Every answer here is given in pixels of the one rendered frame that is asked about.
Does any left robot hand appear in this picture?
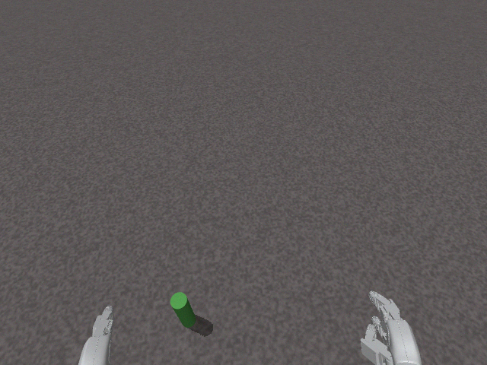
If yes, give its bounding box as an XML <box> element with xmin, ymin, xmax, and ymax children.
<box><xmin>78</xmin><ymin>306</ymin><xmax>113</xmax><ymax>365</ymax></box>

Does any can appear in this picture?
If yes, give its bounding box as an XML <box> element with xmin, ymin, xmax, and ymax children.
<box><xmin>170</xmin><ymin>292</ymin><xmax>196</xmax><ymax>328</ymax></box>

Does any right robot hand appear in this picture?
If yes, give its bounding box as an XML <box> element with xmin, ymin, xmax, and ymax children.
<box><xmin>361</xmin><ymin>291</ymin><xmax>422</xmax><ymax>365</ymax></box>

